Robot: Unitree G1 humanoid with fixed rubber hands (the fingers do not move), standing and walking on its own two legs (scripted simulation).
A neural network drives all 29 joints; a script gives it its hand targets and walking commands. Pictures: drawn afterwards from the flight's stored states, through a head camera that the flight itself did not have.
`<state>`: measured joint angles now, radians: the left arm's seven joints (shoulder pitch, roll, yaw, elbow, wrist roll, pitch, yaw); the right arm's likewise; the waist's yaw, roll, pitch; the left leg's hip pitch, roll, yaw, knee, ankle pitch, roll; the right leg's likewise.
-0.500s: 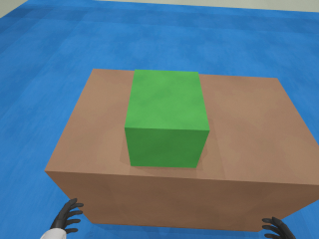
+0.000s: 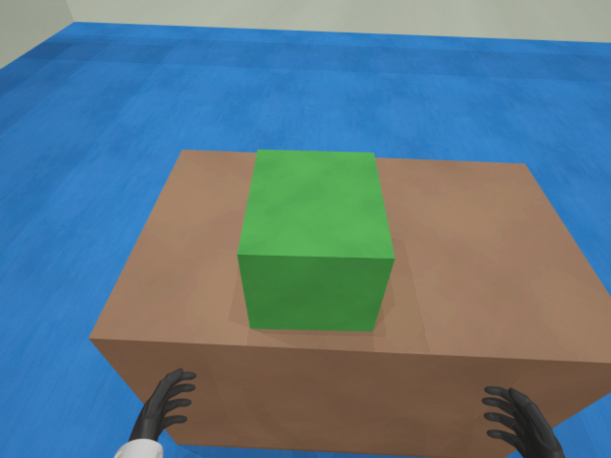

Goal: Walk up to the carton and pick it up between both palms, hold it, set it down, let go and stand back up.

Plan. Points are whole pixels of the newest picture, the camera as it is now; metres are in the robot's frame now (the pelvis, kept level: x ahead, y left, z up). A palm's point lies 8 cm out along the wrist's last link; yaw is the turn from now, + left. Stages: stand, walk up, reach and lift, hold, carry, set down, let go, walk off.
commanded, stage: reach and lift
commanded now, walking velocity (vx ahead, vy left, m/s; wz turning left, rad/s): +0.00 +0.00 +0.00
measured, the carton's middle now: (313, 238) +0.50 +0.02 -0.02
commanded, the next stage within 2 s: none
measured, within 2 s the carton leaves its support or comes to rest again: neither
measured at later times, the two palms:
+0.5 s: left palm (161, 402) +0.21 +0.21 -0.01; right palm (519, 426) +0.19 -0.23 +0.00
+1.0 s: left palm (169, 336) +0.28 +0.21 +0.02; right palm (493, 343) +0.28 -0.22 +0.03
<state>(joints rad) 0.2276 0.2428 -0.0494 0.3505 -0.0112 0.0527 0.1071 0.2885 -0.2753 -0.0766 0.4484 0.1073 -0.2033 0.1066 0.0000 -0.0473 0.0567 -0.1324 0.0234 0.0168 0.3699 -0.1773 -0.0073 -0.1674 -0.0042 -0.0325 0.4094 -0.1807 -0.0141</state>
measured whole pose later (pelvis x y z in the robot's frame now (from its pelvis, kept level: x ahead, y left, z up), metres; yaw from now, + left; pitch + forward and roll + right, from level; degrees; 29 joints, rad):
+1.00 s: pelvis +0.04 +0.01 +0.00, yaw +0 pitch +0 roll +0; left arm 0.13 0.22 -0.06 0.08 -0.09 0.09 0.17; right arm 0.08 -0.27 -0.01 0.30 0.31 -0.09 0.05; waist 0.00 -0.05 0.03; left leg -0.14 0.02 0.02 0.34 -0.20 -0.02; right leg -0.17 0.00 -0.03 0.36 -0.20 -0.01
